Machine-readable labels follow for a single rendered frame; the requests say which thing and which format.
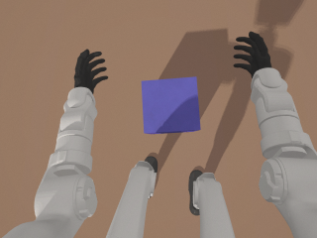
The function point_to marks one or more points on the right robot upper arm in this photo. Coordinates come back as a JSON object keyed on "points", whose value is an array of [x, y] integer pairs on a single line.
{"points": [[291, 185]]}

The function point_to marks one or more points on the robot left forearm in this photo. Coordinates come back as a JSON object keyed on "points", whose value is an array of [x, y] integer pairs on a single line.
{"points": [[72, 153]]}

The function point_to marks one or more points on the robot left thigh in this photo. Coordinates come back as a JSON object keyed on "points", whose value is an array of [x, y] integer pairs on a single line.
{"points": [[130, 216]]}

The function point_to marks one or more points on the robot right forearm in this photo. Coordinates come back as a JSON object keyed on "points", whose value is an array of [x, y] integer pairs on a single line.
{"points": [[281, 130]]}

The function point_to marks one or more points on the left robot upper arm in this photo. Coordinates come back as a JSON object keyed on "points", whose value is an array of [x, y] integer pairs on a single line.
{"points": [[62, 204]]}

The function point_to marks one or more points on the robot left hand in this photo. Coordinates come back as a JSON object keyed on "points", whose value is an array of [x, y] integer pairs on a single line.
{"points": [[83, 70]]}

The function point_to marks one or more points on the robot right foot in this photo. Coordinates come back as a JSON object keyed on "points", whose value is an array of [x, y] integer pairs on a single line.
{"points": [[193, 177]]}

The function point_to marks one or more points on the robot right hand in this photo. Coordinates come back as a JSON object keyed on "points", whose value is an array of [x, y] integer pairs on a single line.
{"points": [[259, 57]]}

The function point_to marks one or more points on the carton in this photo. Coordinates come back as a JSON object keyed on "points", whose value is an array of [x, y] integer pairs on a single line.
{"points": [[170, 105]]}

